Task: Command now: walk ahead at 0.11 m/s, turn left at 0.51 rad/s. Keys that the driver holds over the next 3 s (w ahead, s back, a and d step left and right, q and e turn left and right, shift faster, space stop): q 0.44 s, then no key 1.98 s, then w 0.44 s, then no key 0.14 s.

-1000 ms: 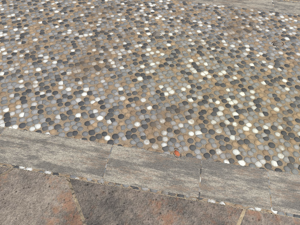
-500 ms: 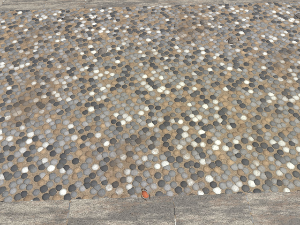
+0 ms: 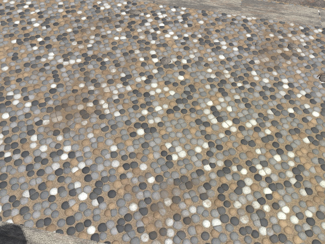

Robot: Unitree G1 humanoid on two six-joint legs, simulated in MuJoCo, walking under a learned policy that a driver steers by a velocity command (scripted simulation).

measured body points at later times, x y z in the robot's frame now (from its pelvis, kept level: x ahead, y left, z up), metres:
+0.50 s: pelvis +0.07 -0.05 +0.01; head +0.10 -0.07 +0.46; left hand +0.12 +0.26 -0.07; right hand +0.31 -0.29 -0.09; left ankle +0.03 +0.07 -0.65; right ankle +0.12 -0.17 -0.72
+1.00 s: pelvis +0.05 -0.02 +0.01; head +0.06 -0.02 +0.46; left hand +0.05 +0.27 -0.11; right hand +0.30 -0.18 -0.08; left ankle +0.00 +0.07 -0.72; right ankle +0.12 -0.16 -0.72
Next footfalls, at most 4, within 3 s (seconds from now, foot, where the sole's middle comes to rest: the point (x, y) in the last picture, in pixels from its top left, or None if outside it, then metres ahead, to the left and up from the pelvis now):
0.36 right None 0.16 -0.15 -0.76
0.74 left None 0.04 0.09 -0.76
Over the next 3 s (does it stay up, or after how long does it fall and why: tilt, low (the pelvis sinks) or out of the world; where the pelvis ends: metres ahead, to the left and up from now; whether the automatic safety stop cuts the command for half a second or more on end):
stays up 0.22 0.00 0.01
